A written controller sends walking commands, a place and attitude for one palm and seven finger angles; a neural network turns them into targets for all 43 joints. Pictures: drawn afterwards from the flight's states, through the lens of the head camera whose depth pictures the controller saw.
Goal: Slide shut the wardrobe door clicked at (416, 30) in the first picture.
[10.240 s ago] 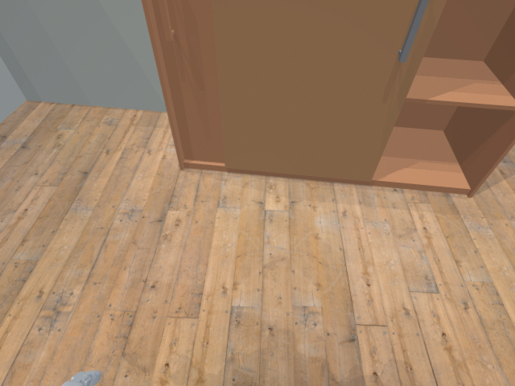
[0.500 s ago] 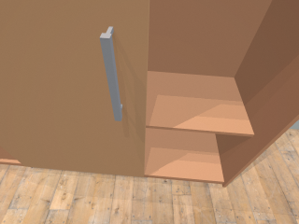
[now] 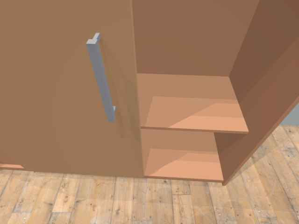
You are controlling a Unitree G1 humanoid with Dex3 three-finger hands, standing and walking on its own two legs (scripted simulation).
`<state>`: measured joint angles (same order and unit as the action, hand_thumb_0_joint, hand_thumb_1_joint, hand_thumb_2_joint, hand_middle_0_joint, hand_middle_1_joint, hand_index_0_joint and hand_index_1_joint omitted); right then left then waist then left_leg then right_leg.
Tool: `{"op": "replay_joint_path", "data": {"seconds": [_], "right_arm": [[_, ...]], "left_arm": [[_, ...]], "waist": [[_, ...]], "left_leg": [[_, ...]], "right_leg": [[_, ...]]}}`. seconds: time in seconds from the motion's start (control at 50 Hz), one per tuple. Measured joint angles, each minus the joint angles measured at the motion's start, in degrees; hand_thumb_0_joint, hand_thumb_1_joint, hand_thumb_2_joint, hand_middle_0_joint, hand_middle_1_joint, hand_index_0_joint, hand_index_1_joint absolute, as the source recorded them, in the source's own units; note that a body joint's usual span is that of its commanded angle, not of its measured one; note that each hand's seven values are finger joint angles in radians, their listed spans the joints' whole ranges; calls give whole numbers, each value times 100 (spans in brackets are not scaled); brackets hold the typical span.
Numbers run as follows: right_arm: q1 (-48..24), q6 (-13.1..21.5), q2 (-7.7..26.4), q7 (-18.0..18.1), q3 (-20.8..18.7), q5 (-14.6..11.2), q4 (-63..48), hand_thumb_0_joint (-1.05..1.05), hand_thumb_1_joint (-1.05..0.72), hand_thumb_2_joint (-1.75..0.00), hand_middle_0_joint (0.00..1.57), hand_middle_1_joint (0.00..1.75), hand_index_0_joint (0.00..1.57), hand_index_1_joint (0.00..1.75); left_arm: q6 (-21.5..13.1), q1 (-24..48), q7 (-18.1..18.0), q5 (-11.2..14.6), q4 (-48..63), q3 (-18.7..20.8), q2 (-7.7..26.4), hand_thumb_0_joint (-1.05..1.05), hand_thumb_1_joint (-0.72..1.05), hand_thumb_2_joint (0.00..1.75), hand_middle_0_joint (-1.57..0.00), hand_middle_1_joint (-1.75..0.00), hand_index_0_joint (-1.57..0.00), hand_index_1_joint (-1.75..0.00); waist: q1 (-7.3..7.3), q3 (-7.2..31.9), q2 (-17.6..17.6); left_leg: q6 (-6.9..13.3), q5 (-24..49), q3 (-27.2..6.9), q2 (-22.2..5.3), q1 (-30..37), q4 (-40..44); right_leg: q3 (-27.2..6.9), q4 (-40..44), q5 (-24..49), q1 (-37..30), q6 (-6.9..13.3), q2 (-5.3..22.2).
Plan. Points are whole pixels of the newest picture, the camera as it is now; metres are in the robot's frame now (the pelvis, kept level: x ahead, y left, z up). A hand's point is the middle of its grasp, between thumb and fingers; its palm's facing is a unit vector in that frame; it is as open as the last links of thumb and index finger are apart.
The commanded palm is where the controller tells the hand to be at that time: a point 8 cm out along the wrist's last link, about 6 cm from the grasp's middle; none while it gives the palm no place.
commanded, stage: come to a stop and stand still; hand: left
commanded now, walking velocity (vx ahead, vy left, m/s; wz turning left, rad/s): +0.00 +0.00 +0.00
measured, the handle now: (105, 84) +0.49 +0.17 +0.11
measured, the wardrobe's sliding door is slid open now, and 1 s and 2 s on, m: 0.53 0.53 0.53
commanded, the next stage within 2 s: look again from close up in 1.20 s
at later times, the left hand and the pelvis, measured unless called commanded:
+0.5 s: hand out of the picture -0.09 +0.13 -0.17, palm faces +0.07 -0.99 -0.15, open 7.3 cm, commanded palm none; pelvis -0.04 -0.02 +0.00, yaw +1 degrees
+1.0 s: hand out of the picture -0.04 +0.20 -0.17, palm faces +0.07 -0.97 -0.23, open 7.3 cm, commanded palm none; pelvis -0.05 +0.02 +0.00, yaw +1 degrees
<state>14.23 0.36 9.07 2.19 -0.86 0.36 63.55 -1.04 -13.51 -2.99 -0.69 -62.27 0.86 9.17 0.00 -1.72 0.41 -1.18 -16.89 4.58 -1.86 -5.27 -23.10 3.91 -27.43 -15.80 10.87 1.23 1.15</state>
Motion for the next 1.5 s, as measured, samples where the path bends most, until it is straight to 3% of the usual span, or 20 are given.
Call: {"op": "replay_joint_path", "data": {"seconds": [0.32,0.68,0.76,0.84,1.08,1.5], "right_arm": [[478,-40,-195,-112,147,13,180,1,-91,-90,20,30,20,30],[931,-15,-502,-65,149,20,253,1,-91,-90,20,30,20,30],[778,-98,-370,-148,87,22,-14,1,-91,-90,20,30,20,30],[756,2,-306,-147,51,50,-262,1,-91,-90,20,30,20,30],[615,37,-106,-145,138,58,-266,2,-92,-90,20,30,20,30],[318,63,-104,-109,178,11,73,1,-91,-90,20,30,20,30]], "left_arm": [[18,-511,108,12,-196,-99,-171,0,92,90,-20,-30,-20,-30],[-13,-782,90,15,-303,-70,-406,0,91,90,-20,-30,-20,-30],[-99,-726,42,-33,-214,-121,-465,0,91,90,-20,-30,-20,-30],[-16,-612,58,-20,-199,-62,-357,0,91,90,-20,-30,-20,-30],[-51,-359,80,3,66,-25,-39,0,92,90,-19,-30,-20,-30],[-42,-476,107,14,-238,-116,-283,0,92,90,-20,-30,-20,-30]], "waist": [[31,43,-6],[34,109,-111],[-31,73,113],[-143,220,99],[-35,343,167],[12,58,19]], "left_leg": [[-95,355,-100,-148,-218,57],[-81,366,-128,-143,-503,-165],[29,5,-292,-187,-954,-867],[56,-4,-264,-40,-990,-987],[225,196,-144,235,-622,-447],[165,215,-151,169,-397,-211]], "right_leg": [[113,326,452,70,158,-152],[131,198,508,304,164,-134],[186,16,488,506,135,-213],[124,-336,297,649,53,-60],[-5,-150,355,453,-131,187],[8,72,363,240,-97,108]]}}
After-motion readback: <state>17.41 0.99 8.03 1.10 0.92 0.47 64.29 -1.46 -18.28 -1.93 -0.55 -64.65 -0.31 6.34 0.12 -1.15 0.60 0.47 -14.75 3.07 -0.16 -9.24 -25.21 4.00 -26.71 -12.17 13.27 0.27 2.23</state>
